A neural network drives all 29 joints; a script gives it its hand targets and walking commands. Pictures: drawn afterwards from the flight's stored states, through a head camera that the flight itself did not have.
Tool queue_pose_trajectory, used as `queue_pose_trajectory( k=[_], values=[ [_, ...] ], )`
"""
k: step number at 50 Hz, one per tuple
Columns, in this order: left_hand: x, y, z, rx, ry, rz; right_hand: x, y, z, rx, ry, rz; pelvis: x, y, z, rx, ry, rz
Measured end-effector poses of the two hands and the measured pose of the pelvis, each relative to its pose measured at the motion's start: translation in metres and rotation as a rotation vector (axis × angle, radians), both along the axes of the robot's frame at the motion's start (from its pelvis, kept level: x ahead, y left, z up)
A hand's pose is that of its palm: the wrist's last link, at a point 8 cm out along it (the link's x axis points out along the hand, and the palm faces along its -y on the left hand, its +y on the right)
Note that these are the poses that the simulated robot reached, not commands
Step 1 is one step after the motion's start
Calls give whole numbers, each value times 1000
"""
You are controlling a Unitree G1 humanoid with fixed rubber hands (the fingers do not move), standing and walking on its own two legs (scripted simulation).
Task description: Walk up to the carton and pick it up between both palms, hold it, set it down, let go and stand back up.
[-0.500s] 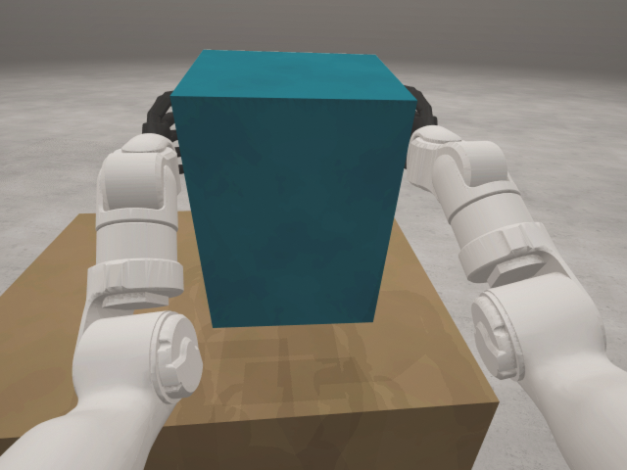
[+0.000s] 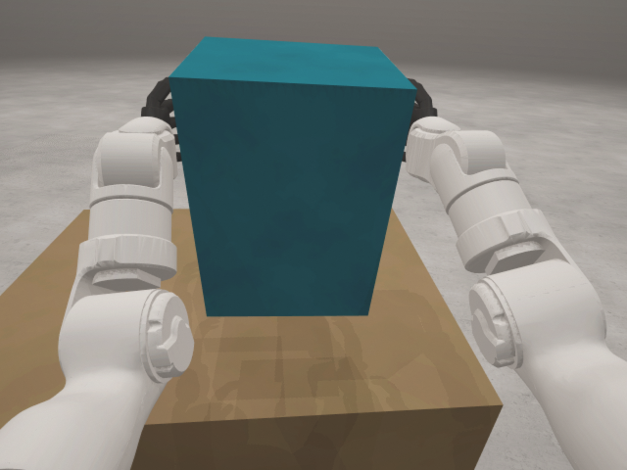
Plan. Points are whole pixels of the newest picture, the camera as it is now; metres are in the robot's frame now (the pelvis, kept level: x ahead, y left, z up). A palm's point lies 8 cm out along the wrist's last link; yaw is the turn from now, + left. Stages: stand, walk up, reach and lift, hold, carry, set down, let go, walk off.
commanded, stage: hold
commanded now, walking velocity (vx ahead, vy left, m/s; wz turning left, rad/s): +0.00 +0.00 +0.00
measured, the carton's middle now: (290, 183) +0.37 +0.01 +0.28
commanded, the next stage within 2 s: none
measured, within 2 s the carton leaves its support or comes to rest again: neither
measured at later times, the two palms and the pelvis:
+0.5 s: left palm (176, 148) +0.38 +0.14 +0.33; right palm (427, 148) +0.36 -0.16 +0.33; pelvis +0.00 -0.01 +0.00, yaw -1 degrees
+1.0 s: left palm (173, 144) +0.38 +0.14 +0.33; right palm (427, 141) +0.36 -0.16 +0.34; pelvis +0.00 +0.00 +0.00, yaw +0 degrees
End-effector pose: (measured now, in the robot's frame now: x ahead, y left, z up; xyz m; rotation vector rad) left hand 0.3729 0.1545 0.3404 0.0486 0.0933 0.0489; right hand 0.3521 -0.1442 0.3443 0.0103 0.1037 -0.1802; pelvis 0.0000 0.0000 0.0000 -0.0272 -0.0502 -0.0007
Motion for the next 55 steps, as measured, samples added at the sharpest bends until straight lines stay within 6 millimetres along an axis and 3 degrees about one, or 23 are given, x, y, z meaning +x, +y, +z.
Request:
queue_pose_trajectory(
  k=[5, 16, 22, 30, 55],
  values=[
    [4, -4, -4, 14, 3, -12, 2, -4, 2, 26, 1, -14, 2, 3, 0, 0, 4, 5],
    [8, -26, -14, 27, 13, -11, 4, -26, -17, 31, 8, -16, 6, 5, 0, 2, -3, -20],
    [6, -22, -18, -5, 47, 3, 5, -22, -22, 18, 43, -4, 4, -3, 0, 6, -23, -20],
    [6, -10, -7, -16, 22, 14, 10, -10, -4, 9, 21, 12, 0, -9, 0, 5, 4, 4],
    [8, -13, -9, 3, 32, -2, 8, -13, -6, 18, 33, -4, -1, -3, 0, 4, 7, -6]
  ],
)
